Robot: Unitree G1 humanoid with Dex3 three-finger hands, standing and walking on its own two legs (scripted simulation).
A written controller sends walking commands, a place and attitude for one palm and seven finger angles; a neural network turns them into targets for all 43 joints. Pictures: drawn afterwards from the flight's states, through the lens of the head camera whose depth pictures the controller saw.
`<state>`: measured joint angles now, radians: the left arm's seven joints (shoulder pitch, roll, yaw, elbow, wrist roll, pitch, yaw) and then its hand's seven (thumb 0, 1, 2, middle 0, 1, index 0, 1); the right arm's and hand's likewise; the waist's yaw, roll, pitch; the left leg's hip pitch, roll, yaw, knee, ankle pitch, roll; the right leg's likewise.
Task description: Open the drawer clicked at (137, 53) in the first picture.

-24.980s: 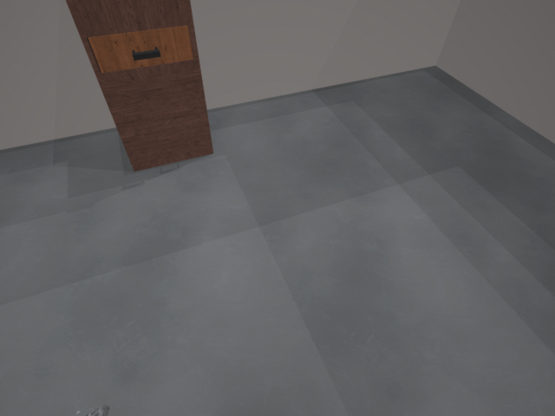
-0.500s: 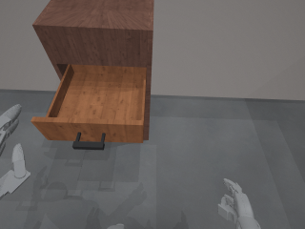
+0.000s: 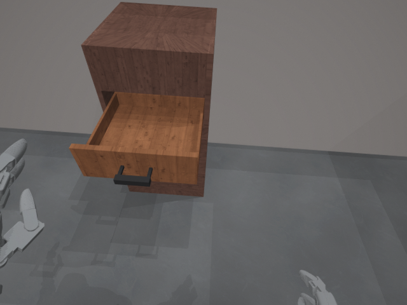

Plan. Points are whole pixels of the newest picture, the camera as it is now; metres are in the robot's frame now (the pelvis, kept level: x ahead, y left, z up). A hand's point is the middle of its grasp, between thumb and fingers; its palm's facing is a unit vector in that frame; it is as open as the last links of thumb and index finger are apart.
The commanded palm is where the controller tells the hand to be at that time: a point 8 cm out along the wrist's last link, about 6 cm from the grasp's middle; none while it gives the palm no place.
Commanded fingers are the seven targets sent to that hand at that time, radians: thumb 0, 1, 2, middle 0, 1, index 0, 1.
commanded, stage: stop stepping back and stand still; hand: left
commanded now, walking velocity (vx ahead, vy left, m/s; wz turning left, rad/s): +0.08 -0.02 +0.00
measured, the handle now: (134, 175) +0.51 +0.22 -0.15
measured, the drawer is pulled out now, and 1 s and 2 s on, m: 0.30 0.30 0.30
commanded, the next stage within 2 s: let the arm hang, fingers relaxed in 0.82 s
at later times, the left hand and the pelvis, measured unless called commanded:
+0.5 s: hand (43, 208) +0.22 +0.24 +0.16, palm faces +0.33 -0.83 -0.45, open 7.4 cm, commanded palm +0.16 +0.29 +0.18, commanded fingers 0.00 0.90 0.90 -0.20 -0.30 -0.20 -0.30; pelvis +0.03 +0.01 +0.01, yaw +0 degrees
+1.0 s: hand (61, 220) +0.25 +0.26 +0.07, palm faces +0.19 -0.85 -0.48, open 7.4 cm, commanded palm none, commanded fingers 0.00 0.90 0.90 -0.20 -0.30 -0.20 -0.30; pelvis +0.04 +0.02 +0.00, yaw +1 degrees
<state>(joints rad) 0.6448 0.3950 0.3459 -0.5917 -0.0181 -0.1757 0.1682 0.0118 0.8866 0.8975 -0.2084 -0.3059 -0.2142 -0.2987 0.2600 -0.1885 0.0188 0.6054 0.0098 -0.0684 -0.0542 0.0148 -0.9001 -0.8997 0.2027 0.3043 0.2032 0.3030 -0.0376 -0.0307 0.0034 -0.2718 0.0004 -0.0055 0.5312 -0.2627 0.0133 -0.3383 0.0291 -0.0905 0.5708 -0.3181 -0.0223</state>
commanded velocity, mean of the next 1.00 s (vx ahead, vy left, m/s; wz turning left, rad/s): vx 0.00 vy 0.00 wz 0.00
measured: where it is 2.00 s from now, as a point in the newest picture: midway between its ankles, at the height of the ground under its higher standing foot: outside the picture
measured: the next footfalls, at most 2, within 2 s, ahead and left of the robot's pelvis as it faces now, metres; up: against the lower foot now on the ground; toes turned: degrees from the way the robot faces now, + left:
none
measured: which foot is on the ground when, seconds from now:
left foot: down 0.00-1.00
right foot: down 0.00-1.00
